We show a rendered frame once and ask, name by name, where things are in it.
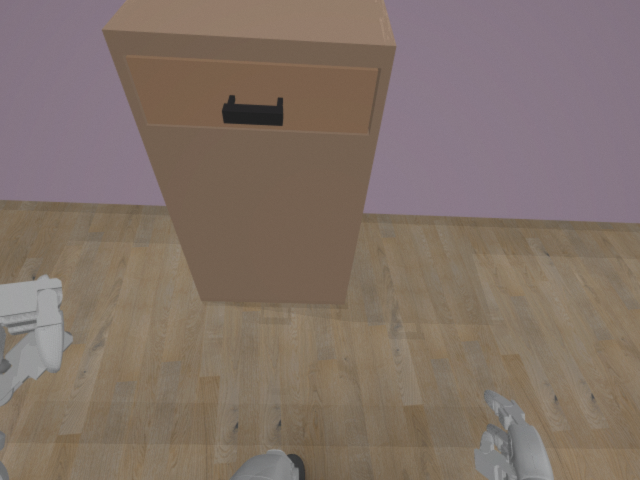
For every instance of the robot right hand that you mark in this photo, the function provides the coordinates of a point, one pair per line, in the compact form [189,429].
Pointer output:
[523,454]

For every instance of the robot left shin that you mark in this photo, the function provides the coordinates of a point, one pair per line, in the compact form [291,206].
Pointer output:
[278,452]

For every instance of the cabinet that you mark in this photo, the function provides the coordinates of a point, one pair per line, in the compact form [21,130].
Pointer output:
[262,215]

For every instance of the handle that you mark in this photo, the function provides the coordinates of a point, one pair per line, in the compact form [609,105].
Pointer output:
[252,114]

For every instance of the drawer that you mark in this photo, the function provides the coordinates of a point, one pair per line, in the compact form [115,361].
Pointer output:
[190,91]

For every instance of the robot left thigh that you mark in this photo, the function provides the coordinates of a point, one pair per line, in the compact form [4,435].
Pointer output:
[267,467]

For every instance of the robot left hand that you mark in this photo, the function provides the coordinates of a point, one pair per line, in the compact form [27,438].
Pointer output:
[31,307]

